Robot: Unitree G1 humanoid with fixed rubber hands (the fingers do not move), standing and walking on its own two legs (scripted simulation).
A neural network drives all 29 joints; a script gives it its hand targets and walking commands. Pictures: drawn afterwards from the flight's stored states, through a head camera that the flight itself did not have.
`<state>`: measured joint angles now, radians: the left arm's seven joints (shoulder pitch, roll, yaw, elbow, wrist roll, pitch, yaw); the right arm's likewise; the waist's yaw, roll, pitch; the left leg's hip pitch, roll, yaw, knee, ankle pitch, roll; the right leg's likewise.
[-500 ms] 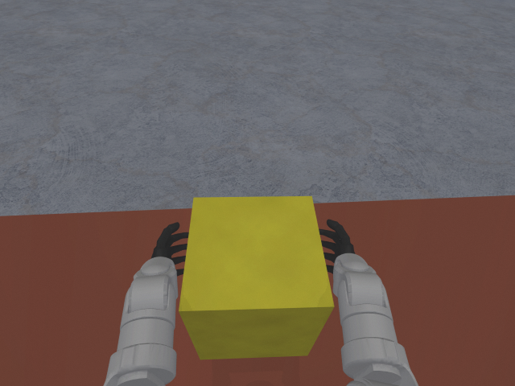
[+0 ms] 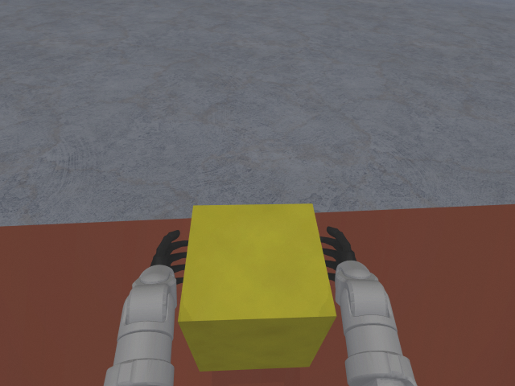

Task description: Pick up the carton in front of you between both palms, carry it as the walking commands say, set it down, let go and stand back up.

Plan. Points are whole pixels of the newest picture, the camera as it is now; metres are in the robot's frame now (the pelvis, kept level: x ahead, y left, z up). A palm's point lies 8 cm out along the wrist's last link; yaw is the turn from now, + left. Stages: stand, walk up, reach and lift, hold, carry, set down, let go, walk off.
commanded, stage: reach and lift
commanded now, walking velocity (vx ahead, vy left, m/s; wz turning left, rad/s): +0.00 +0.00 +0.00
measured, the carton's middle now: (254, 290) +0.30 +0.00 -0.04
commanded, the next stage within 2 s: hold in 0.10 s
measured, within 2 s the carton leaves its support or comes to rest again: neither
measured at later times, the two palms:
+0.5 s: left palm (160, 274) +0.28 +0.15 +0.05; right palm (349, 269) +0.28 -0.15 +0.05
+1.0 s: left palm (160, 271) +0.28 +0.15 +0.05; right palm (349, 267) +0.28 -0.15 +0.05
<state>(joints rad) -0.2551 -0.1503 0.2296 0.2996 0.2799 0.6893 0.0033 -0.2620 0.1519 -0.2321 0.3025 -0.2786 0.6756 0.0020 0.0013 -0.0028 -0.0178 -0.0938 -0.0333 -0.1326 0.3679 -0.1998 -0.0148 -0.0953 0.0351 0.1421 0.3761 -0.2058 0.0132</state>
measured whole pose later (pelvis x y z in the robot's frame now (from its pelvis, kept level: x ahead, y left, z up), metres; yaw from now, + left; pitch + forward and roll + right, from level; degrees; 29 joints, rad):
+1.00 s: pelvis -0.01 +0.00 +0.00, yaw +0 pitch -7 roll +0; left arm -0.27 -0.15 0.23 0.25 0.29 0.77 0.00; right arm -0.28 0.16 -0.23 0.24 -0.29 0.76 0.01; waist 0.00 0.00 0.00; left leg -0.04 -0.03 -0.13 0.35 -0.19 -0.01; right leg -0.05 0.03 0.13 0.35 -0.19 0.01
